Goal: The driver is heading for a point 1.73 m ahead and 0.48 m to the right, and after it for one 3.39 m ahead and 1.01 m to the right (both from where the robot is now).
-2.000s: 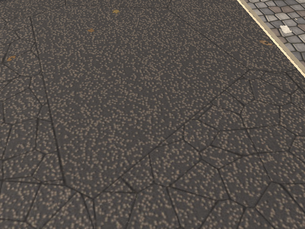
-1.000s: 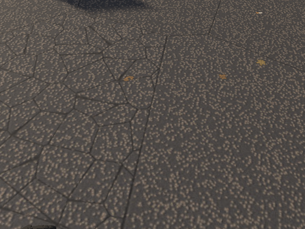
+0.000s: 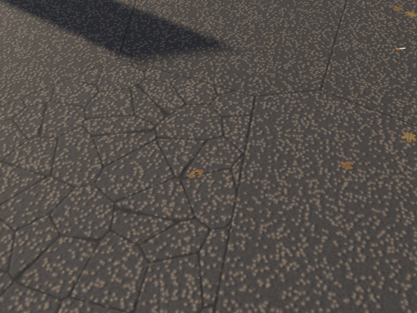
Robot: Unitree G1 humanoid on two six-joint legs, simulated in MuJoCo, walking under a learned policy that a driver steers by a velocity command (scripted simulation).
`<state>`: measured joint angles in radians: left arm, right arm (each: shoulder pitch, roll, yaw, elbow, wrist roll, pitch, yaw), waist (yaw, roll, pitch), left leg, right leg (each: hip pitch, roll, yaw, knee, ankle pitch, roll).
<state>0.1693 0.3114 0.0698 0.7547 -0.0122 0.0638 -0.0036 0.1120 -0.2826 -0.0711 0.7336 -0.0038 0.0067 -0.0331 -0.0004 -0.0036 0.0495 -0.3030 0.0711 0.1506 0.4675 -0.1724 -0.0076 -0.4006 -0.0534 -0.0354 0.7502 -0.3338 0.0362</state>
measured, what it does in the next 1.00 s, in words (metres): walks ahead, turning right: right foot, then left foot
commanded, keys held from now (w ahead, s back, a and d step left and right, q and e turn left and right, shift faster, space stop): e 0.46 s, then w+e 0.20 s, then w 0.34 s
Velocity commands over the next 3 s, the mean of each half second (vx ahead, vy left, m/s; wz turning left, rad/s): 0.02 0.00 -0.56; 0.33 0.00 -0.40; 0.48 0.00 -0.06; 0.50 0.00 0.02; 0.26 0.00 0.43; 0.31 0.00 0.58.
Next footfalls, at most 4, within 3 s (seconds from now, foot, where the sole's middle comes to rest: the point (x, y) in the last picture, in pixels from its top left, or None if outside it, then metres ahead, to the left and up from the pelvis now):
0.04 right None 0.05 -0.11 -0.77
0.52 left None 0.11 0.10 -0.77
0.96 right None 0.16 -0.25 -0.77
1.48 left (295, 277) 0.57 -0.23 -0.77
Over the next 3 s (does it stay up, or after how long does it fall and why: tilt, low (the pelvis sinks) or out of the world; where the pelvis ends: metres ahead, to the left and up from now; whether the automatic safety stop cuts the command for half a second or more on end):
stays up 0.91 -0.54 0.01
